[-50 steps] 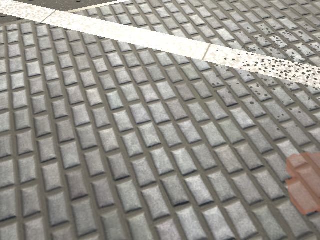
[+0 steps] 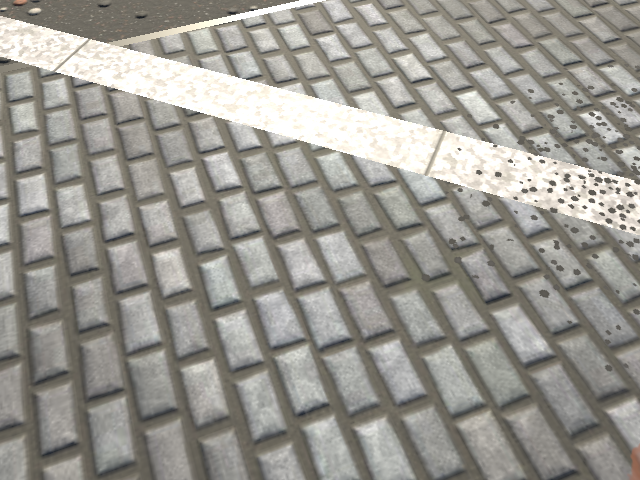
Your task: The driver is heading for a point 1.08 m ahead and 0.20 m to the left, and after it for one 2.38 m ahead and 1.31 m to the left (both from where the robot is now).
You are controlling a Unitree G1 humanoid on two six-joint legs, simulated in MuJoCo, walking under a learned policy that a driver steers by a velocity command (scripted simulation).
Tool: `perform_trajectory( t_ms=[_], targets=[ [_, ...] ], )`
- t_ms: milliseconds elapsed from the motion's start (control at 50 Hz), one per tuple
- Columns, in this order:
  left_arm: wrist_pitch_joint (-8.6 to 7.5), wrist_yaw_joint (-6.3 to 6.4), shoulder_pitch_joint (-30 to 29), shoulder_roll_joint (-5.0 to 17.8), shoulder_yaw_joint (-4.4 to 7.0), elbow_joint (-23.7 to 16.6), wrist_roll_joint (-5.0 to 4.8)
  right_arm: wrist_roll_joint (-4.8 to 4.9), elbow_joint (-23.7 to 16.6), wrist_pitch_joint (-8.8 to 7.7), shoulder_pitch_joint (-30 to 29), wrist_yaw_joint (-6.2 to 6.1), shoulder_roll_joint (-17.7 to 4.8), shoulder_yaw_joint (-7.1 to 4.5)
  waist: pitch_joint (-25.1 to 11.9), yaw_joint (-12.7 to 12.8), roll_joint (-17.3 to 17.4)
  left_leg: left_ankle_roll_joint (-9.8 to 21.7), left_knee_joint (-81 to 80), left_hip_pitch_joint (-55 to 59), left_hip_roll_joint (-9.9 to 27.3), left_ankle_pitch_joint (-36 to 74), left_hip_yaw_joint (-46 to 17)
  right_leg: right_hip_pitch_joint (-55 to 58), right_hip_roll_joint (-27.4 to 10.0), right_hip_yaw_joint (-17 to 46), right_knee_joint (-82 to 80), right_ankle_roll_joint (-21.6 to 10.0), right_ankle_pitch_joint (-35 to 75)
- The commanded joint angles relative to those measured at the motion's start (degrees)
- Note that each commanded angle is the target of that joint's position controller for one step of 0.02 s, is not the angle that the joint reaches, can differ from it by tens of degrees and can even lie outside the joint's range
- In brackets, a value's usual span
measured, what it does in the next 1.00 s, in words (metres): walks ahead: left foot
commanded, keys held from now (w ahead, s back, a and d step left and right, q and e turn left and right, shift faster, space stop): w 0.94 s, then w+q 0.06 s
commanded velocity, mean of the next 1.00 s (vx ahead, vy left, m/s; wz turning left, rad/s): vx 0.50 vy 0.00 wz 0.01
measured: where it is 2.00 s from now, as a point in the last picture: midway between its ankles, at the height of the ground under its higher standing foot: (273, 231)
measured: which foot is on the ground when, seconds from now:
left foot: up 0.00-0.42, down 0.44-1.00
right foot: down 0.00-0.46, up 0.48-1.00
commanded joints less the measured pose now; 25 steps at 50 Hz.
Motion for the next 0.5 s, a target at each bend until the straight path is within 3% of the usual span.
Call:
perform_trajectory(
  t_ms=[20, 60, 120, 180, 260, 340, 400, 420, 440, 460, 480, 500],
  targets=[
    [-0.52, -0.23, 4.1, 4.3, 0.76, -0.8, 0.58, -0.22, -4.6, -0.71, -1.6, -0.91, -6.0, -2.06, -5.2, 1.3, -2.5, 0.6, 2.8, -17.5, 7.0, 7.1, -1.8, 16.2, -15.4, 19.0, -18.7, -9.3, 3.0],
    [-0.81, -0.46, 5.1, 4.4, 0.83, 0.6, 0.68, -0.52, -4.1, 0.88, 0.7, -1.17, -2.9, -1.87, -4.0, -0.3, -4.2, 0.2, -0.5, -13.8, 7.7, 8.5, -1.0, 10.6, -13.8, 15.2, -21.6, -9.8, 3.7],
    [-0.97, 0.67, 8.3, 7.0, 1.36, 2.2, 0.88, -1.11, -6.6, 1.52, -5.0, -1.49, -4.2, -2.49, -1.0, -0.1, -3.9, -1.3, -8.1, -19.3, 8.6, 15.2, -0.7, 9.9, -13.7, 12.5, -24.1, -10.6, 5.1],
    [-0.50, 1.75, 11.5, 7.8, 1.49, 3.2, 0.54, -1.49, -8.6, 1.15, -11.8, -1.08, -4.1, -2.61, 0.0, 1.6, -3.4, -1.9, -19.2, -22.6, 8.1, 24.6, -0.3, 13.0, -13.1, 10.6, -24.5, -9.3, 6.0],
    [-0.13, 2.29, 15.5, 9.0, 1.70, 4.6, -0.24, -0.99, -10.7, 0.74, -19.9, -0.17, -3.2, -2.06, 1.1, 4.3, -3.4, -2.1, -30.9, -20.4, 5.6, 30.4, 1.9, 16.3, -12.8, 8.1, -24.3, -7.9, 4.8],
    [0.76, 2.51, 18.6, 9.5, 2.11, 6.6, -0.67, -0.52, -13.0, 0.32, -25.1, 1.14, -3.9, -1.74, 2.7, 5.5, -3.5, -1.0, -36.4, -21.5, 4.7, 25.9, 1.7, 23.5, -15.9, 8.4, -20.8, -7.3, 4.9],
    [1.60, 2.74, 17.5, 10.7, 2.66, 6.7, -0.83, -0.37, -13.1, -0.32, -22.5, 1.81, -5.9, -2.34, 0.9, 2.9, -4.9, 1.2, -39.0, -15.0, 2.8, 19.3, 3.2, 26.3, -17.4, 8.9, -15.8, -5.9, 12.3],
    [1.90, 2.75, 16.0, 10.7, 2.61, 6.4, -0.81, -0.45, -11.7, -0.47, -17.6, 1.73, -7.4, -3.19, -2.0, -0.1, -5.0, 2.3, -40.2, -7.5, 0.9, 18.4, 5.1, 25.7, -15.8, 7.3, -9.9, -4.8, 22.0],
    [2.16, 2.75, 15.7, 9.0, 1.99, 6.0, -0.47, -0.60, -8.5, -0.52, -7.6, 1.35, -10.2, -4.77, -8.1, -4.2, -3.7, 4.0, -40.0, 6.0, 0.0, 18.9, 5.5, 22.0, -12.3, 4.6, 2.1, -3.2, 27.3],
    [2.08, 2.77, 16.8, 6.6, 0.83, 4.4, 0.77, -1.27, -6.5, -0.40, 3.3, 0.79, -15.4, -6.07, -17.5, -7.0, 4.8, 8.1, -39.7, 23.7, 11.9, 18.9, -8.8, 9.8, -8.1, 1.1, 22.3, -0.7, 11.7],
    [0.66, 2.11, 23.3, -0.6, -1.03, 4.6, 0.13, -1.43, -5.3, -0.23, 5.5, 1.39, -17.8, -6.36, -23.1, -2.9, 19.8, 16.3, -48.5, 39.8, 21.7, 6.7, -35.9, -12.1, 2.3, 4.2, 39.1, 2.2, -23.7],
    [-0.59, 1.99, 19.3, 6.2, 0.41, 4.9, -1.24, -1.04, -6.0, -0.50, 3.5, 1.54, -12.0, -4.74, -20.1, -4.6, 12.2, 14.0, -51.6, 37.4, 20.1, 1.6, -36.8, -18.4, -0.9, 11.1, 45.7, 1.0, -24.6]
  ],
)
Keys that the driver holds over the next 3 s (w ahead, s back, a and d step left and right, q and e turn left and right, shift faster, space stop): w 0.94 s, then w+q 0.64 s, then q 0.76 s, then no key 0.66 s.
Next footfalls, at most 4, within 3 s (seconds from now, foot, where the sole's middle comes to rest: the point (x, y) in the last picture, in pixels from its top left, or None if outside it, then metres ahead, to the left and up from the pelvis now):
0.44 left None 0.42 0.16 -0.76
1.02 right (360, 346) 0.75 -0.07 -0.76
1.58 left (242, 259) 1.00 0.21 -0.76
2.06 right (280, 189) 1.24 0.11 -0.76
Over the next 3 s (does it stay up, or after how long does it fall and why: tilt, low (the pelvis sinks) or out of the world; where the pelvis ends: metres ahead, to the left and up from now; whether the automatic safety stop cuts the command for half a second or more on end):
stays up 1.06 0.17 0.01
